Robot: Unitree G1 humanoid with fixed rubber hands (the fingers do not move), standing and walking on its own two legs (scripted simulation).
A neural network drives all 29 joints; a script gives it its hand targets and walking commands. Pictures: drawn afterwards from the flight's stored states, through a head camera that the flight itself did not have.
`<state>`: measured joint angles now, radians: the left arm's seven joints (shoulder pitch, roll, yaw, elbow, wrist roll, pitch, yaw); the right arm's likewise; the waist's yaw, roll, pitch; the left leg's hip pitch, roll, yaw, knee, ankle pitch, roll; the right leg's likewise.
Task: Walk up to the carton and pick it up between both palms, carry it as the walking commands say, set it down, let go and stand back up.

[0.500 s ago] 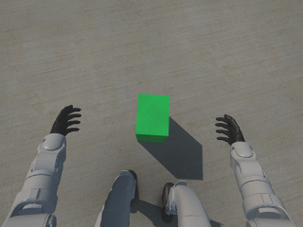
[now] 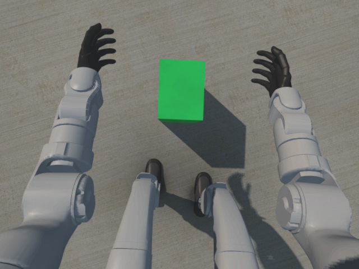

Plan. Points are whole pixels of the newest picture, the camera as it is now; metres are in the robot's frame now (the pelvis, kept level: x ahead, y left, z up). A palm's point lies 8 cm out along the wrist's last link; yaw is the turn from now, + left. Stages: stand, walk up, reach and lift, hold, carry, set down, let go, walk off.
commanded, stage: reach and lift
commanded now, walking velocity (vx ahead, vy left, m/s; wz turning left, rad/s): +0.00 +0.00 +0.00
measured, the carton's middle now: (180, 96) +0.50 +0.02 -0.55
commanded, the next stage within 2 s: none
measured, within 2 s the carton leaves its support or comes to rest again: neither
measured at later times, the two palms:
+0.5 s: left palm (111, 61) +0.50 +0.19 -0.18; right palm (259, 78) +0.49 -0.16 -0.19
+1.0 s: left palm (136, 80) +0.50 +0.16 -0.34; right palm (236, 87) +0.50 -0.15 -0.35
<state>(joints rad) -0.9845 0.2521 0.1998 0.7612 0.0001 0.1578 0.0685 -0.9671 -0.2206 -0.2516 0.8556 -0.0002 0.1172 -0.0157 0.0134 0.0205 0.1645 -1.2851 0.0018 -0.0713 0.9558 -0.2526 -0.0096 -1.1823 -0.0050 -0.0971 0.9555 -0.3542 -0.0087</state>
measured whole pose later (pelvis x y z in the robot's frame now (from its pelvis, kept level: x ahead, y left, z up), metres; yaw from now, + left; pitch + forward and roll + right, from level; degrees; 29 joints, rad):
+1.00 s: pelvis -0.04 +0.01 -0.17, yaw -4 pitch +36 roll -5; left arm -1.42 0.20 0.28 0.82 0.07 0.16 0.13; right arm -1.42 -0.24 -0.32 0.88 -0.06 0.15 -0.14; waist 0.07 0.02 0.44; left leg -1.86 0.00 -0.07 1.70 -0.47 -0.01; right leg -1.76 0.01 -0.06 1.71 -0.58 0.00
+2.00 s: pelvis -0.06 +0.01 -0.30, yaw -7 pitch +35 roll -4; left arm -1.60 0.27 0.23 1.10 -0.02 0.09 0.13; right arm -1.62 -0.27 -0.19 1.12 0.03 0.12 -0.13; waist 0.09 0.01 0.52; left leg -2.21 0.00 -0.07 2.11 -0.51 -0.01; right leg -2.12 0.04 -0.04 2.13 -0.62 0.02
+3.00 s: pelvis -0.06 +0.01 -0.31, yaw -7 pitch +32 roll -3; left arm -1.59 0.27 0.28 1.09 -0.03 0.17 0.09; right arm -1.60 -0.20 -0.22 1.06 0.02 0.21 -0.12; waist 0.09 0.01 0.52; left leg -2.21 -0.01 -0.07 2.17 -0.52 -0.01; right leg -2.13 0.06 -0.03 2.20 -0.64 0.02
